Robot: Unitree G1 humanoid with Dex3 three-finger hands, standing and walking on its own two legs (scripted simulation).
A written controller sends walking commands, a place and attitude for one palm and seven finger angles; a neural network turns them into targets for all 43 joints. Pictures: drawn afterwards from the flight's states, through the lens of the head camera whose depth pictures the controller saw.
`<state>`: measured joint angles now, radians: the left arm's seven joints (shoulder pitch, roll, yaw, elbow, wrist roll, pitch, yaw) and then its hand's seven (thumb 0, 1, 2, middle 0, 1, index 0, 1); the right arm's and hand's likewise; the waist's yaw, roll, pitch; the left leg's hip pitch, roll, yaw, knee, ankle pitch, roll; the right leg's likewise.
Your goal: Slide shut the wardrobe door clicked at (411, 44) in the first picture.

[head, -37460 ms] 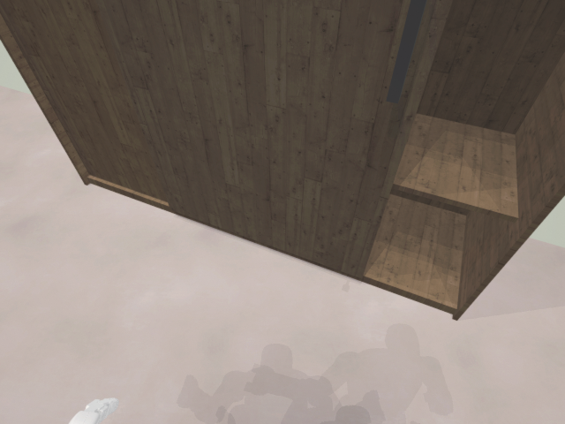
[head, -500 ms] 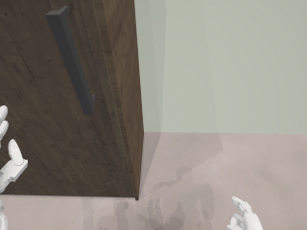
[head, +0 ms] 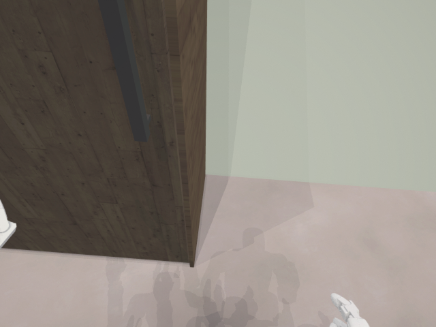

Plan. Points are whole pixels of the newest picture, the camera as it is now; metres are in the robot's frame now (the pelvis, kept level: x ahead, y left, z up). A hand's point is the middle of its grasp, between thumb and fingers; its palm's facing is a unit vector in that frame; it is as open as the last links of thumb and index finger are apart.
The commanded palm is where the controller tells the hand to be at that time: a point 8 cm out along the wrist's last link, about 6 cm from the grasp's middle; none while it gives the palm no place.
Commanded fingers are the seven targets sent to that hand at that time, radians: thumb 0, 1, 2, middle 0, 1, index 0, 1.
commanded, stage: step back with the hand held close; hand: left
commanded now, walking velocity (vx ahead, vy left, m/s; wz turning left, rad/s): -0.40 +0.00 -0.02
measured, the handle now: (133, 73) +0.47 +0.20 +0.23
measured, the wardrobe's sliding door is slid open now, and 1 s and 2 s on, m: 0.00 0.00 0.00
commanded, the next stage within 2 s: stop stepping back and stand still in 0.24 s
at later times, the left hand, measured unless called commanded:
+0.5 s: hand out of the picture +0.05 +0.24 +0.18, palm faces +0.49 -0.79 -0.38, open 7.4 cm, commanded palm -0.01 +0.27 +0.20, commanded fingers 0.00 0.90 0.90 -0.20 -0.30 -0.20 -0.30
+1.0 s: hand out of the picture -0.08 +0.27 +0.17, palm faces +0.50 -0.79 -0.34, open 7.4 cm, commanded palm -0.13 +0.30 +0.20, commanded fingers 0.00 0.90 0.90 -0.20 -0.30 -0.20 -0.30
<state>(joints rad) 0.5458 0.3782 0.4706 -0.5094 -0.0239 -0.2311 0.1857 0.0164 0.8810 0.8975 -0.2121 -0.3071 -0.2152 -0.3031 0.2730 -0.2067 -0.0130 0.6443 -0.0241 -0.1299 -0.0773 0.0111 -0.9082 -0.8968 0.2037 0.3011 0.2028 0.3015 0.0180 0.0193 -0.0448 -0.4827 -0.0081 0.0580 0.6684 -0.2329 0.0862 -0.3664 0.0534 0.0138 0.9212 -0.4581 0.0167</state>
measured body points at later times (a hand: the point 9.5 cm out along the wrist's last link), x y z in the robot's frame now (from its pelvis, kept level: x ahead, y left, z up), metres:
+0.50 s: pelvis -0.15 -0.03 +0.01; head -0.19 -0.02 +0.46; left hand +0.02 +0.28 +0.20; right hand -0.02 -0.31 -0.06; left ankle -0.14 +0.07 -0.72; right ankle -0.18 -0.14 -0.72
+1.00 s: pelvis -0.27 +0.00 +0.02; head -0.31 +0.00 +0.47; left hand -0.11 +0.31 +0.19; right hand -0.14 -0.23 -0.08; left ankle -0.21 +0.12 -0.66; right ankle -0.31 -0.09 -0.72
